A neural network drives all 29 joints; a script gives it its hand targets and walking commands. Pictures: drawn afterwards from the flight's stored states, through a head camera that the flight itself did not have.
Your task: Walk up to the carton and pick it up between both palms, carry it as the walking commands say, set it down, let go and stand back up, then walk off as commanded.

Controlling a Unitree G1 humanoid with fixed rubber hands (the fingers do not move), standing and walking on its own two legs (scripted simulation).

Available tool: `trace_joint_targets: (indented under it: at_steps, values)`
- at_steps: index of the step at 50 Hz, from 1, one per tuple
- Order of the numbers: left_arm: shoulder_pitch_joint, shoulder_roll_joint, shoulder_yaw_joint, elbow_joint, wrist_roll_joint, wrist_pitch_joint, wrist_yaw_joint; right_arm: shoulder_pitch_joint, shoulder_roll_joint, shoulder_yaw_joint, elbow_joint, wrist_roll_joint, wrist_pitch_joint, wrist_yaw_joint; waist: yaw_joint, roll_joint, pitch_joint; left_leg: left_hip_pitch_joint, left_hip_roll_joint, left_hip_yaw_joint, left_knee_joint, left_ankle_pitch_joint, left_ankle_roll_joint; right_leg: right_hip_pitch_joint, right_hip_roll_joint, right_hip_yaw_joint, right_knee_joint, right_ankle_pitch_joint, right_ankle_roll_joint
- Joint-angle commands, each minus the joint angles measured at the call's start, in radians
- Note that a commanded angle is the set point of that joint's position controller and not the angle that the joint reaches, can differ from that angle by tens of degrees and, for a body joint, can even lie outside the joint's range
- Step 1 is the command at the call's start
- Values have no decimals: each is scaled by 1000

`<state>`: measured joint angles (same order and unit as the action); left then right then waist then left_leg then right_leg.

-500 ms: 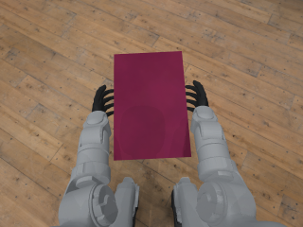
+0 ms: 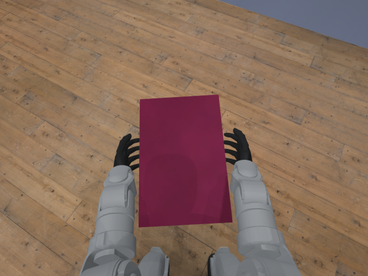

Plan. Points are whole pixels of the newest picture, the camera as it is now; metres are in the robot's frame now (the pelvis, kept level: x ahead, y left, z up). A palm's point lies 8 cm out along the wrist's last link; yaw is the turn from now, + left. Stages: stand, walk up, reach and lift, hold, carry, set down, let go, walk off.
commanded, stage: reach and lift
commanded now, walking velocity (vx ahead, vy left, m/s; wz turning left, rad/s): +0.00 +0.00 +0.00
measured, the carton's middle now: (183, 164) +0.39 +0.02 -0.11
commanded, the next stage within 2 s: none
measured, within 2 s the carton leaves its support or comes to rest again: neither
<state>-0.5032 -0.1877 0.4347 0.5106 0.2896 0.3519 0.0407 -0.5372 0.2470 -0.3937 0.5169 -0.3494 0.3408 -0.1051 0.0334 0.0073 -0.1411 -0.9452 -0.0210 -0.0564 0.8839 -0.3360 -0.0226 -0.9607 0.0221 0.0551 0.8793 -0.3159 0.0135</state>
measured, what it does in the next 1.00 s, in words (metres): rises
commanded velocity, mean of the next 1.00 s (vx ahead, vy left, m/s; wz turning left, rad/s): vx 0.00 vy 0.00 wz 0.00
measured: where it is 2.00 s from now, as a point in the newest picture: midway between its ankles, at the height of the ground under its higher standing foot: outside the picture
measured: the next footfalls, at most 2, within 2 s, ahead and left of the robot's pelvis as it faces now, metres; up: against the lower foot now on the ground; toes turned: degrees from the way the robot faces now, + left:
none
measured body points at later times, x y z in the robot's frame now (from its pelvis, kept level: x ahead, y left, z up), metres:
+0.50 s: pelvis +0.01 -0.01 +0.04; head +0.06 -0.01 +0.49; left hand +0.34 +0.16 +0.03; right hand +0.37 -0.12 +0.03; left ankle +0.04 +0.13 -0.68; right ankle +0.05 -0.13 -0.68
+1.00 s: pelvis +0.02 +0.01 +0.06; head -0.01 +0.01 +0.51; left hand +0.33 +0.15 +0.09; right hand +0.34 -0.12 +0.09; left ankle +0.04 +0.13 -0.68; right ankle +0.05 -0.13 -0.68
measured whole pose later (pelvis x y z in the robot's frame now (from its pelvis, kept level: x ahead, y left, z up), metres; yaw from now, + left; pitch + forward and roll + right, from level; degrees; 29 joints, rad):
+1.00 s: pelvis +0.02 +0.01 +0.06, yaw +1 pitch -5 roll +0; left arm -0.35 -0.18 0.27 0.37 0.29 0.69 0.03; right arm -0.38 0.19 -0.26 0.42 -0.33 0.66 -0.03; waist -0.01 0.01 -0.01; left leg -0.15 -0.02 -0.08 0.45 -0.22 -0.01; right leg -0.15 0.00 0.04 0.43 -0.20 0.02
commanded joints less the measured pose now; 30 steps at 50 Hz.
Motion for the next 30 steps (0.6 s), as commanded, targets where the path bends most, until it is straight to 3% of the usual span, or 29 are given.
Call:
trace_joint_targets:
  at_steps: [1,2,3,4,6,8,9,10,11,12,13,14,15,16,17,18,19,20,21,22,23,24,25,26,27,28,29,30]
  values:
    - [-549,-1010,-650,-21,-158,-5,-275,-438,990,589,110,181,8,347,-4,26,-642,467,-102,18,-142,369,3,468,118,-12,-136,320,-14]
    - [-572,-986,-634,-8,-144,-4,-274,-442,993,581,133,169,6,347,0,3,-609,425,-94,11,-138,340,9,433,113,1,-140,297,-20]
    - [-555,-971,-608,28,-120,-2,-274,-504,969,571,115,175,5,353,19,28,-545,383,-88,16,-156,284,7,412,104,-20,-134,242,-15]
    - [-625,-1009,-650,-32,-158,-6,-273,-474,990,566,137,164,7,351,-27,13,-578,427,-92,7,-174,282,1,460,115,-16,-154,247,-20]
    - [-570,-1015,-608,45,-128,9,-275,-528,954,565,88,160,8,351,-6,-7,-523,425,-103,20,-187,225,6,476,115,-31,-172,197,-17]
    - [-550,-1004,-595,39,-123,12,-271,-544,982,587,109,184,19,357,31,-35,-516,449,-87,8,-209,235,20,491,106,-15,-188,199,-13]
    - [-630,-980,-607,-16,-137,7,-279,-535,983,583,127,190,22,358,28,18,-523,444,-89,24,-200,207,15,505,97,-3,-191,185,-21]
    - [-590,-985,-594,15,-123,25,-281,-477,957,544,166,161,39,359,7,19,-478,464,-91,23,-232,178,12,492,107,-23,-213,155,-20]
    - [-605,-1011,-630,-22,-139,22,-275,-528,998,588,123,174,38,359,9,-16,-528,509,-90,24,-229,213,12,556,112,-19,-220,190,-11]
    - [-569,-969,-580,36,-113,44,-272,-461,976,514,209,154,53,354,10,2,-433,466,-88,22,-241,210,15,527,93,-1,-243,195,-21]
    - [-574,-1000,-607,-5,-127,43,-277,-460,983,542,152,164,55,356,1,4,-492,525,-92,22,-252,213,8,573,113,-22,-241,198,-18]
    - [-571,-980,-580,25,-98,51,-276,-474,949,515,156,134,50,355,18,32,-440,493,-91,24,-262,218,7,571,99,-5,-261,194,-26]
    - [-583,-992,-588,37,-123,45,-282,-533,970,553,132,168,48,358,24,-7,-470,509,-87,22,-269,200,19,603,99,-13,-258,179,-13]
    - [-592,-1017,-622,1,-140,50,-278,-500,969,566,112,165,49,356,-5,17,-488,545,-89,25,-286,264,12,641,98,-16,-276,243,-17]
    - [-594,-1042,-666,-46,-166,46,-278,-505,1008,605,69,196,52,356,10,16,-559,579,-93,30,-284,265,5,701,105,-17,-274,256,-14]
    - [-589,-1016,-625,-18,-152,65,-277,-462,970,554,135,170,70,355,2,47,-476,545,-86,27,-301,249,5,684,92,-1,-303,237,-23]
    - [-596,-985,-629,-48,-152,65,-278,-439,1022,576,156,174,88,354,-3,-13,-460,570,-87,26,-307,252,15,706,96,3,-317,245,-9]
    - [-558,-986,-619,-7,-146,72,-283,-433,998,570,129,181,82,352,12,2,-432,553,-86,28,-321,255,18,705,89,-3,-324,258,-9]
    - [-580,-983,-663,-50,-171,69,-282,-415,1035,594,120,192,88,350,-24,1,-463,611,-87,23,-334,271,17,743,94,-5,-338,275,-6]
    - [-547,-967,-599,23,-149,77,-284,-461,1021,592,125,185,90,344,19,-40,-397,553,-87,22,-335,233,32,745,78,7,-349,239,1]
    - [-557,-970,-600,10,-150,87,-287,-437,1011,576,128,181,99,343,-8,-48,-397,592,-79,17,-349,224,33,745,73,4,-363,226,1]
    - [-540,-981,-589,-2,-134,90,-287,-374,1001,523,152,146,105,336,-11,-23,-356,552,-93,30,-352,220,25,758,74,4,-375,241,-4]
    - [-546,-1000,-624,-26,-162,90,-292,-385,1038,590,103,189,105,337,-8,-40,-401,612,-91,29,-367,270,39,797,75,9,-387,292,5]
    - [-517,-981,-641,-69,-156,92,-290,-373,1043,598,72,190,108,334,-2,-22,-427,637,-87,20,-367,333,29,833,81,3,-381,357,5]
    - [-464,-1014,-649,-45,-174,111,-293,-358,1053,642,45,227,117,329,14,-24,-468,677,-87,17,-357,370,31,865,69,14,-381,402,11]
    - [-477,-947,-613,-56,-159,121,-285,-347,1014,601,80,200,132,332,19,-11,-357,628,-87,14,-383,352,32,837,68,19,-392,386,5]
    - [-497,-961,-630,-53,-182,132,-286,-313,1005,593,106,208,145,333,-2,5,-332,632,-85,21,-391,309,25,851,67,20,-404,336,-2]
    - [-487,-982,-644,-70,-181,140,-280,-328,1028,600,75,209,158,334,-7,-31,-329,676,-80,6,-408,304,26,861,79,-11,-403,325,5]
